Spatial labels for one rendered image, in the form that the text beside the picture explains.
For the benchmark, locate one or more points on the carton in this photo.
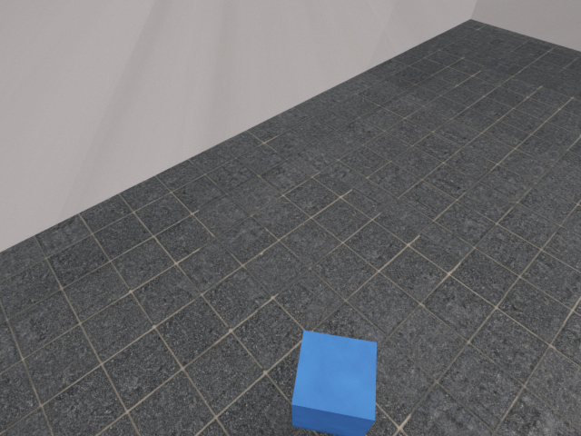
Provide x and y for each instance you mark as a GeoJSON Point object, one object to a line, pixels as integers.
{"type": "Point", "coordinates": [335, 386]}

